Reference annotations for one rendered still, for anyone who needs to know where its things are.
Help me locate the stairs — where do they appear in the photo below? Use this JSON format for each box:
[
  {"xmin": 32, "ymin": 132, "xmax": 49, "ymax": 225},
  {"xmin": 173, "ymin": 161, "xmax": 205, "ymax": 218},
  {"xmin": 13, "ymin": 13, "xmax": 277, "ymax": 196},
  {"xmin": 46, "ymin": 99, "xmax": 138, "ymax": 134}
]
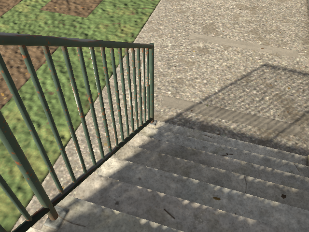
[{"xmin": 26, "ymin": 120, "xmax": 309, "ymax": 232}]

